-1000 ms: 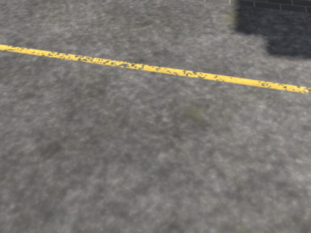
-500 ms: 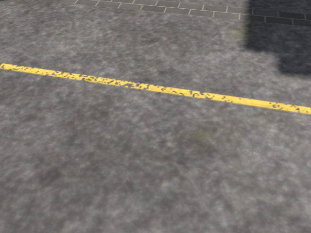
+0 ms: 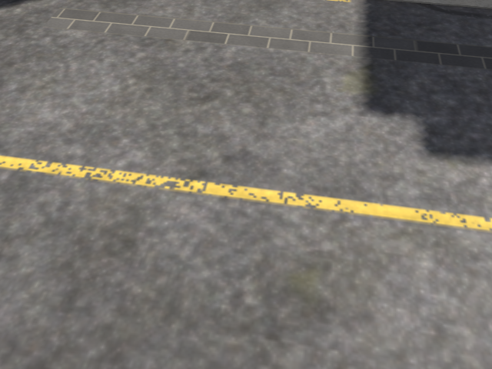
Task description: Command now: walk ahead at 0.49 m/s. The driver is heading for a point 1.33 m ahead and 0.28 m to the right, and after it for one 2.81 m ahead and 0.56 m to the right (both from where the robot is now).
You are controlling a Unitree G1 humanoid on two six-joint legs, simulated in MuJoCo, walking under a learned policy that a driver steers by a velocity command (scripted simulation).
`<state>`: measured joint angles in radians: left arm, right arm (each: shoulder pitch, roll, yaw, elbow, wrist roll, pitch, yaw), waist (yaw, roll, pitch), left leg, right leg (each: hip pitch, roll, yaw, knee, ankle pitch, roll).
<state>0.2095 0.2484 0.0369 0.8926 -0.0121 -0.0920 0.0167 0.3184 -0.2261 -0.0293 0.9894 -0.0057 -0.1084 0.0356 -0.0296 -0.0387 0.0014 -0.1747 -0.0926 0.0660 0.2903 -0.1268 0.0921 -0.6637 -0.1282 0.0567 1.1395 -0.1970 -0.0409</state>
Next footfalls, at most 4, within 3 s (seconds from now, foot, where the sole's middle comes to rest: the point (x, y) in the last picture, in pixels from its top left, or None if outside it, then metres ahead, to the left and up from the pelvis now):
0.30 right None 0.34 -0.17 -0.78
0.86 left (222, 323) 0.65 0.08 -0.78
1.42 right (319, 254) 0.88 -0.23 -0.78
1.96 left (296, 169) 1.25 -0.20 -0.78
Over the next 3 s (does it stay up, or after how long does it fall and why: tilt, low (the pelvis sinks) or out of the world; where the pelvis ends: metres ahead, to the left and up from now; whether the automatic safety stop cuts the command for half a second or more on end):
stays up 1.29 -0.26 -0.01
